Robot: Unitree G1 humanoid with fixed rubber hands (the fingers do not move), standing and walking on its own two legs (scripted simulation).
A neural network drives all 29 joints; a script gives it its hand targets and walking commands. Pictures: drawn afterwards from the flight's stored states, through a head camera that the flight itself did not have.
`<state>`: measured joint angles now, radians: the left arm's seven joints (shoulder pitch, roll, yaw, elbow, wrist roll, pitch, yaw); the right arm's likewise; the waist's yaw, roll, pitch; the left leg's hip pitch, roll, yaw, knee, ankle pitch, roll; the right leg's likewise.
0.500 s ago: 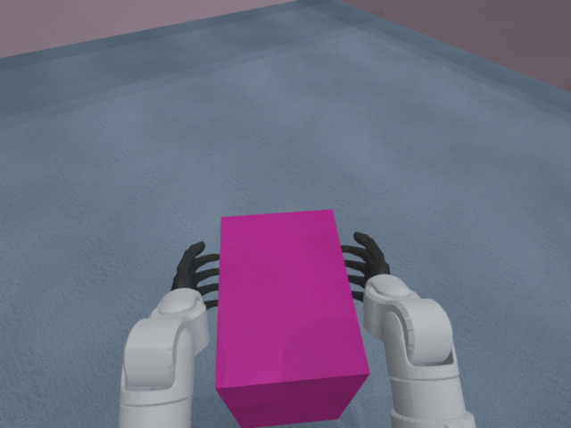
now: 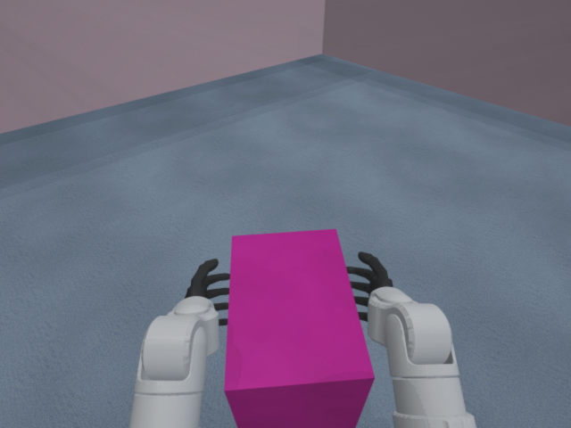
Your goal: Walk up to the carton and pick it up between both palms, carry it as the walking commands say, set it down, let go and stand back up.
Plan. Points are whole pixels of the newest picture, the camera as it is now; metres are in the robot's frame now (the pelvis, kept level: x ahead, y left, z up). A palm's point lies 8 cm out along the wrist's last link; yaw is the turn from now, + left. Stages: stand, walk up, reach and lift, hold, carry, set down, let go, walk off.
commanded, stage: carry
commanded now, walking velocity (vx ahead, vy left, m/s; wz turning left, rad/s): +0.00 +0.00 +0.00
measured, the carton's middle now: (291, 345) +0.26 +0.00 +0.01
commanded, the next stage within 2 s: hold in 1.70 s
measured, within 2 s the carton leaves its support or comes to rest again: neither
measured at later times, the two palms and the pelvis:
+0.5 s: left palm (197, 332) +0.24 +0.12 +0.09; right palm (393, 340) +0.22 -0.12 +0.09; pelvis -0.05 +0.02 +0.00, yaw -3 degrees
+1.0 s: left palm (215, 335) +0.24 +0.10 +0.08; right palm (404, 332) +0.23 -0.14 +0.08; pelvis -0.04 -0.01 -0.01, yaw -2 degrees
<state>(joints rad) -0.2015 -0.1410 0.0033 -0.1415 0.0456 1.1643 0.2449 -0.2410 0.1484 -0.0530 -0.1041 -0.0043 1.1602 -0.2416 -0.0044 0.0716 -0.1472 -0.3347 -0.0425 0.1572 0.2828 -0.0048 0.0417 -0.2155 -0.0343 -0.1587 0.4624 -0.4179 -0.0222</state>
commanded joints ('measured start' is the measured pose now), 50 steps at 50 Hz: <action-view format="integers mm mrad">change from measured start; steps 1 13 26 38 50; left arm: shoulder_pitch -466 -486 -367 -337 -458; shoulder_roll -1066 -1044 -994 -970 -1062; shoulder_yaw -442 -468 -385 -371 -466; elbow -184 -190 -149 -143 -297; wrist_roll -258 -248 -192 -218 -256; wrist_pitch -53 -9 -45 -6 -67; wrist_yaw -117 -100 -105 -104 -130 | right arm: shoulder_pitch -442 -321 -370 -341 -395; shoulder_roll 1013 961 974 920 1048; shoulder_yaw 419 344 459 413 462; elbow -166 -127 -140 -153 -223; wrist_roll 243 200 257 240 270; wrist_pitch -34 -11 -25 7 -57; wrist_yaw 159 137 156 127 157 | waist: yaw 50 -9 -3 -2 1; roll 116 60 -114 -72 -63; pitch -183 -196 -185 -158 -243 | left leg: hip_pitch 39 136 38 81 75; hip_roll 69 310 169 162 165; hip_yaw -18 -516 -286 -243 -216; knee -135 -105 54 160 192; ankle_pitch -321 -288 -263 -227 -83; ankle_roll -413 -17 -17 4 -9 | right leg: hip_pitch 196 -257 -15 -226 -40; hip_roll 31 12 -78 -121 -142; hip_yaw -132 134 202 262 247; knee -192 467 -91 -110 -43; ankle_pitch -105 -35 5 -3 325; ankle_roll -33 67 -27 -35 -8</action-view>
